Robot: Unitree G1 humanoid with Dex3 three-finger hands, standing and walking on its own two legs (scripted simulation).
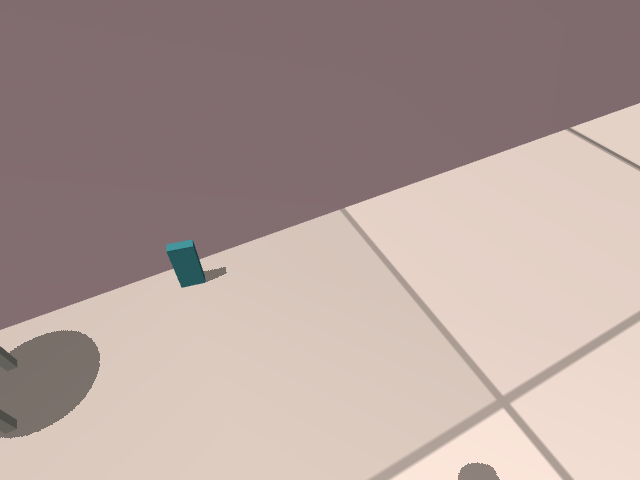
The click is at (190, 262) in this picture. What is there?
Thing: carton on end
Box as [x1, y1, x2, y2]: [166, 239, 205, 287]
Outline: 192,239 166,244 166,251 182,287 205,282 204,275
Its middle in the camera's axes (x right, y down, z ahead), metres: -0.50 +0.09 +1.49
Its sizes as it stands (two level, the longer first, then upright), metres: 0.094 0.035 0.217
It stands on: the floor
